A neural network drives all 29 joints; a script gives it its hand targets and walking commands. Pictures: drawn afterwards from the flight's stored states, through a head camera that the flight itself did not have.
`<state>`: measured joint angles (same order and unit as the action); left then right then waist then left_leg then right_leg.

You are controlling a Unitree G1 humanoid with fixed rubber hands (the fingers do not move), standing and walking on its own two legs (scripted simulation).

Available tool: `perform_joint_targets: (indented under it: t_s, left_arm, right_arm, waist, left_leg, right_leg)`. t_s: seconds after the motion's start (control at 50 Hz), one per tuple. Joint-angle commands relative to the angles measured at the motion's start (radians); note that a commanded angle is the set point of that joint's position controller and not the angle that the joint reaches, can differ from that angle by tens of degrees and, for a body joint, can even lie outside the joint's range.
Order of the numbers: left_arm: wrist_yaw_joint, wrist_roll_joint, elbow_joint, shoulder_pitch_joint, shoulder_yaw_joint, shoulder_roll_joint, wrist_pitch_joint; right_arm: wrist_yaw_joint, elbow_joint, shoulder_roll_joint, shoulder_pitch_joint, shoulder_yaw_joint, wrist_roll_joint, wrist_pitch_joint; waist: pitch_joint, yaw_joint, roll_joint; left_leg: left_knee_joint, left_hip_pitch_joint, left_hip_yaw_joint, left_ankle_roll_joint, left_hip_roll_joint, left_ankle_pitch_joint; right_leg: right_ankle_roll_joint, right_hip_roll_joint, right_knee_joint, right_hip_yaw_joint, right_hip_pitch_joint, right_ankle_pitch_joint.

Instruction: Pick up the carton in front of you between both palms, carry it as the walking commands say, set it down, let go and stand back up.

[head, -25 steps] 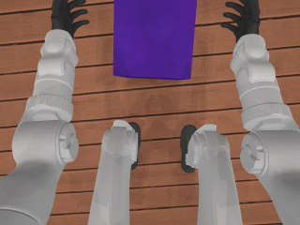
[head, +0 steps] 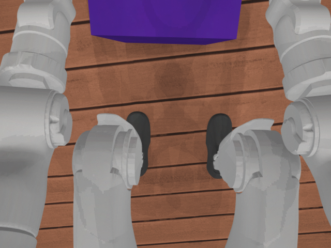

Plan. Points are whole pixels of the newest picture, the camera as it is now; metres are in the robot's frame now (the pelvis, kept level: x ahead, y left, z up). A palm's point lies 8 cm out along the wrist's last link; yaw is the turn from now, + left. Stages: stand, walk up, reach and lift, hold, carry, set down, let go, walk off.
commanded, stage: reach and lift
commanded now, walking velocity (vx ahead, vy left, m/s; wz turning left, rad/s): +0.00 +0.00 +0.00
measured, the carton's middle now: out of the picture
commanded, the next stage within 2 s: none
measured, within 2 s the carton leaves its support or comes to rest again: leaves its support in 0.78 s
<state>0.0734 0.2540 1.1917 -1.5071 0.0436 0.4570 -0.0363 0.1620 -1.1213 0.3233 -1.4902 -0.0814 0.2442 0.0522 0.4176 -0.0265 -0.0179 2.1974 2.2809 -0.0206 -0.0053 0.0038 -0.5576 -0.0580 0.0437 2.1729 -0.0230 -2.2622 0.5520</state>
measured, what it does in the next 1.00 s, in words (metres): stands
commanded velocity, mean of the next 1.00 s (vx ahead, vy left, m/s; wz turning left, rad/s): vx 0.00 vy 0.00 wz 0.00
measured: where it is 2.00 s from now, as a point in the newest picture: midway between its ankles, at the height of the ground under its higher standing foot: (178, 155)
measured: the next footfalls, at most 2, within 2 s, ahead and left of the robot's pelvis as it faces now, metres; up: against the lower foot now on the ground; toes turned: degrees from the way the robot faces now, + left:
none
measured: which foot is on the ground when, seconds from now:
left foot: down 0.00-1.00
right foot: down 0.00-1.00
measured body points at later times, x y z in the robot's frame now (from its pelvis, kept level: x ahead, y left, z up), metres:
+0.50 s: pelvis +0.00 -0.01 +0.00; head +0.38 +0.02 +0.24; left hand +0.56 +0.20 -0.18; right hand +0.57 -0.11 -0.18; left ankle +0.11 +0.12 -0.33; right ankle +0.12 -0.13 -0.33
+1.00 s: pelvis +0.01 -0.01 +0.02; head +0.32 +0.03 +0.34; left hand +0.54 +0.20 -0.08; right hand +0.56 -0.10 -0.08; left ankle +0.11 +0.12 -0.33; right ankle +0.12 -0.13 -0.33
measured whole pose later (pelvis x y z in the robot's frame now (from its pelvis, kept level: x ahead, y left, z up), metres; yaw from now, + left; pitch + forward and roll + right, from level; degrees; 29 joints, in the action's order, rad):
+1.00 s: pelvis +0.01 -0.01 +0.02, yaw +2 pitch +41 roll -1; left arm 0.08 -0.01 0.79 -1.23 0.28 0.18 -0.32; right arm 0.15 -0.79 0.10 -1.21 -0.37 0.00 0.27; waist 0.05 -0.03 -0.05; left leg 2.12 2.28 -0.04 0.03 -0.03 -0.56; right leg -0.07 0.08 2.12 -0.04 -2.26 0.59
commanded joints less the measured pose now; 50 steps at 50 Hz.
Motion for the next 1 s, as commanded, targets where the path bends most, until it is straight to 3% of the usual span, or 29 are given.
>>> perform_joint_targets:
  t_s: [0.0,0.08,0.18,0.32,0.42,0.44,0.48,0.54,0.58,0.64,0.74,0.82,0.88,0.9,0.92,0.98]
  left_arm:
    - [0.014,0.034,-0.144,-0.327,-0.011,0.136,0.023]
    - [0.024,0.029,-0.110,-0.260,-0.011,0.096,0.015]
    - [0.012,-0.016,-0.054,-0.199,0.014,0.049,0.019]
    - [0.009,-0.024,-0.093,-0.264,0.007,0.023,0.028]
    - [0.002,-0.003,-0.094,-0.337,-0.042,-0.088,0.021]
    - [-0.001,-0.011,-0.081,-0.340,-0.040,-0.109,0.019]
    - [-0.040,-0.011,-0.109,-0.426,-0.101,-0.329,0.012]
    - [-0.157,-0.039,-0.132,-0.554,-0.149,-0.756,-0.025]
    - [-0.226,-0.074,-0.169,-0.559,-0.130,-0.914,-0.062]
    - [-0.282,-0.095,-0.228,-0.527,-0.112,-1.027,-0.100]
    - [-0.293,-0.026,-0.432,-0.576,-0.204,-1.124,-0.127]
    - [-0.276,-0.028,-0.621,-0.581,-0.262,-1.200,-0.171]
    - [-0.265,-0.082,-0.640,-0.481,-0.261,-1.298,-0.221]
    - [-0.260,-0.102,-0.635,-0.426,-0.242,-1.334,-0.234]
    - [-0.265,-0.133,-0.607,-0.397,-0.230,-1.331,-0.250]
    - [-0.278,-0.201,-0.547,-0.305,-0.170,-1.375,-0.288]
  right_arm:
    - [0.002,0.135,0.151,-0.308,0.016,0.018,-0.027]
    - [-0.006,0.112,0.122,-0.260,0.036,0.028,-0.023]
    - [-0.017,0.046,0.085,-0.188,-0.003,-0.010,-0.026]
    - [-0.009,0.058,0.055,-0.236,-0.010,-0.025,-0.033]
    - [-0.010,0.072,-0.057,-0.321,0.038,-0.013,-0.029]
    - [-0.008,0.070,-0.062,-0.324,0.026,-0.032,-0.027]
    - [-0.040,0.097,-0.266,-0.411,0.066,-0.050,-0.025]
    - [-0.159,0.100,-0.700,-0.532,0.103,-0.096,0.012]
    - [-0.226,0.122,-0.855,-0.542,0.078,-0.132,0.047]
    - [-0.280,0.167,-0.971,-0.536,0.070,-0.151,0.084]
    - [-0.281,0.322,-1.122,-0.549,0.174,-0.075,0.111]
    - [-0.286,0.413,-1.244,-0.517,0.223,-0.044,0.158]
    - [-0.297,0.472,-1.286,-0.479,0.237,-0.076,0.198]
    - [-0.299,0.482,-1.287,-0.484,0.237,-0.093,0.202]
    - [-0.303,0.475,-1.311,-0.439,0.231,-0.116,0.221]
    - [-0.309,0.433,-1.322,-0.360,0.174,-0.188,0.250]
  waist:
    - [-1.410,-0.018,0.015]
    - [-1.414,-0.026,0.014]
    - [-1.261,-0.015,0.025]
    - [-1.240,-0.013,0.036]
    - [-1.231,-0.025,0.017]
    - [-1.225,-0.014,0.020]
    - [-1.221,-0.008,0.017]
    - [-1.150,-0.003,0.019]
    - [-1.115,-0.005,0.013]
    - [-1.123,-0.021,-0.006]
    - [-1.490,-0.042,-0.030]
    - [-1.813,-0.057,0.019]
    - [-1.865,-0.058,0.062]
    - [-1.858,-0.073,0.063]
    - [-1.785,-0.057,0.040]
    - [-1.654,-0.050,0.032]
  left_leg:
    - [-0.168,-0.733,0.013,0.033,-0.011,0.393]
    - [-0.158,-0.773,0.018,0.036,-0.022,0.442]
    - [-0.170,-0.644,0.018,0.041,-0.021,0.386]
    - [-0.182,-0.581,0.028,0.042,-0.023,0.320]
    - [-0.195,-0.587,0.034,0.038,-0.037,0.272]
    - [-0.193,-0.590,0.034,0.041,-0.041,0.263]
    - [-0.195,-0.597,0.032,0.035,-0.057,0.265]
    - [-0.176,-0.571,0.038,0.028,-0.085,0.253]
    - [-0.169,-0.538,0.055,0.023,-0.097,0.237]
    - [-0.155,-0.519,0.071,0.020,-0.103,0.277]
    - [-0.140,-0.662,0.097,0.023,-0.109,0.423]
    - [-0.165,-0.885,0.103,0.025,-0.116,0.572]
    - [-0.203,-0.958,0.101,0.029,-0.126,0.592]
    - [-0.235,-0.879,0.112,0.028,-0.133,0.503]
    - [-0.264,-0.863,0.101,0.026,-0.129,0.482]
    - [-0.323,-0.787,0.108,0.033,-0.141,0.410]
  right_leg:
    - [0.012,0.000,-0.090,0.089,0.599,-0.317]
    - [0.009,0.008,-0.087,0.096,0.587,-0.334]
    - [0.009,0.014,-0.105,0.081,0.526,-0.309]
    - [0.014,0.021,-0.126,0.065,0.554,-0.292]
    - [0.018,0.034,-0.132,0.064,0.610,-0.256]
    - [0.019,0.037,-0.134,0.066,0.617,-0.249]
    - [0.024,0.053,-0.133,0.071,0.617,-0.251]
    - [0.030,0.081,-0.116,0.079,0.568,-0.230]
    - [0.037,0.091,-0.108,0.095,0.539,-0.210]
    - [0.042,0.095,-0.094,0.109,0.516,-0.235]
    - [0.042,0.103,-0.073,0.124,0.663,-0.381]
    - [0.040,0.119,-0.093,0.137,0.688,-0.466]
    - [0.034,0.131,-0.144,0.146,0.596,-0.427]
    - [0.041,0.133,-0.157,0.141,0.640,-0.392]
    - [0.033,0.133,-0.195,0.141,0.583,-0.357]
    - [0.035,0.141,-0.276,0.134,0.537,-0.279]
